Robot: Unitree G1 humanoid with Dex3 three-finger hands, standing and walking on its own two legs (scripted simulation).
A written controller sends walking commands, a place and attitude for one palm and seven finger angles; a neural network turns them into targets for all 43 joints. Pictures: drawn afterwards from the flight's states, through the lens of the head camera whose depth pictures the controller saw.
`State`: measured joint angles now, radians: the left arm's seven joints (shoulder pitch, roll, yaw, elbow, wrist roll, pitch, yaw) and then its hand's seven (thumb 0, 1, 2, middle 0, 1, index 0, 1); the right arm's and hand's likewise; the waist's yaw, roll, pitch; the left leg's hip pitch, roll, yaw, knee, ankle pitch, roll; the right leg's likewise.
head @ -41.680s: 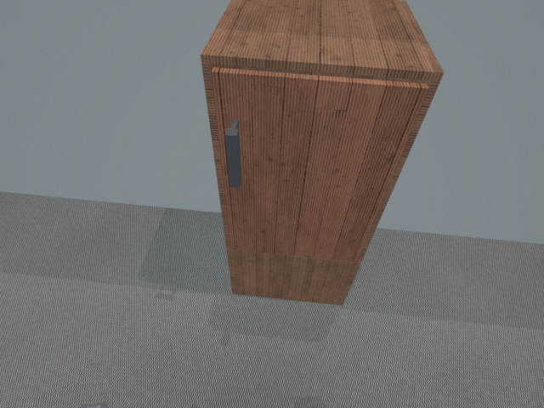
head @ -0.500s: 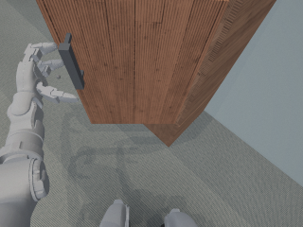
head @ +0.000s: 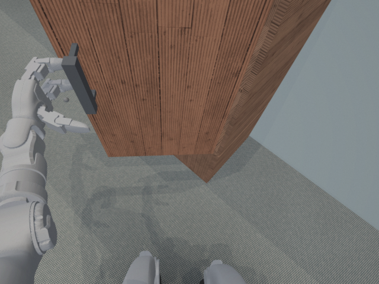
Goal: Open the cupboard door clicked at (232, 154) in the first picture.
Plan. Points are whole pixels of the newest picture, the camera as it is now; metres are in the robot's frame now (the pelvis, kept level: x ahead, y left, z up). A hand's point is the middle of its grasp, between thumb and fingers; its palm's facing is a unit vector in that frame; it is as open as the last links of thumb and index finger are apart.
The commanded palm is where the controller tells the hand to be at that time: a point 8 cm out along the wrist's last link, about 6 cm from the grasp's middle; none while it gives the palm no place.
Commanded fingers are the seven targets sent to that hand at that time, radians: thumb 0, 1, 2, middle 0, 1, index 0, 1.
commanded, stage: move the hooked fingers beside the handle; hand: left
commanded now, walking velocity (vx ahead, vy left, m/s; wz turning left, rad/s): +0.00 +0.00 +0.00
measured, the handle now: (83, 81) +0.52 +0.22 +0.08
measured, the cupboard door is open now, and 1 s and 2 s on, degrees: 46 46 46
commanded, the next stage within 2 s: slide the fingers in behind the handle in 1.56 s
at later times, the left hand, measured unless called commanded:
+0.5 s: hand (53, 100) +0.46 +0.27 +0.08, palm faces +0.07 -1.00 -0.01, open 14.0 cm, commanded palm +0.44 +0.31 +0.08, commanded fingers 0.00 -0.50 0.30 -0.30 -1.20 -0.30 -1.20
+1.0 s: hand (47, 100) +0.46 +0.28 +0.08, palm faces +0.06 -1.00 +0.00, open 14.0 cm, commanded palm +0.43 +0.32 +0.08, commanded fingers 0.00 -0.50 0.30 -0.30 -1.20 -0.30 -1.20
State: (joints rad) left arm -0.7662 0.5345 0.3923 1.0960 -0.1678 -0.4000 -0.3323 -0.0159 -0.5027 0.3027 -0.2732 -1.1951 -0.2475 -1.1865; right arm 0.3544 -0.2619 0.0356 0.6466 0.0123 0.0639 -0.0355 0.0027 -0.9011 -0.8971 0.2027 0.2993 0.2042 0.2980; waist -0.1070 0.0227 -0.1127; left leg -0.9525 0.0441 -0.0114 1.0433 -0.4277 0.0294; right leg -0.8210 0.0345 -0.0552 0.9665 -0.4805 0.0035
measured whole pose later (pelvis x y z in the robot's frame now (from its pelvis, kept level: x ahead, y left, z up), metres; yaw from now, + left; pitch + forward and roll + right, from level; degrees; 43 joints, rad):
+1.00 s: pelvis +0.00 +0.00 +0.00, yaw -1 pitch +20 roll -4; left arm -0.75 0.64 0.50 1.12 -0.19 -0.37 -0.46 -0.02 -0.50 0.30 -0.30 -1.20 -0.30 -1.20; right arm 0.37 -0.28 0.04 0.63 0.02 0.07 -0.06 0.00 -0.90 -0.90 0.20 0.30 0.21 0.30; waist -0.12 0.02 -0.11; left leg -0.97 0.06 0.00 1.05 -0.43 0.03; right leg -0.85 0.05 -0.04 0.97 -0.47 0.00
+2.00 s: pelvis -0.01 +0.00 +0.00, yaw -1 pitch +20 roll -4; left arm -0.76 0.63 0.49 1.11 -0.19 -0.38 -0.44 -0.02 -0.50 0.30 -0.30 -1.20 -0.30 -1.20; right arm 0.37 -0.28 0.04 0.63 0.02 0.06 -0.06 0.00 -0.90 -0.90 0.20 0.30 0.20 0.30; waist -0.12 0.02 -0.11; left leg -0.99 0.06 -0.01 1.06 -0.43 0.02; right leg -0.86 0.05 -0.05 0.98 -0.47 0.00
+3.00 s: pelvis -0.01 -0.01 +0.00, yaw -1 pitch +18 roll -3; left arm -0.75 0.47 0.39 1.09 -0.15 -0.40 -0.26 -0.02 -0.50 0.30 -0.30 -1.20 -0.30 -1.20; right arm 0.35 -0.26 0.04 0.63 0.01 0.06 -0.03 0.00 -0.90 -0.90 0.20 0.30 0.20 0.30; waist -0.12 0.03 -0.12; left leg -0.93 0.05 0.00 1.04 -0.42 0.01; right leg -0.82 0.05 -0.04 0.99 -0.48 -0.01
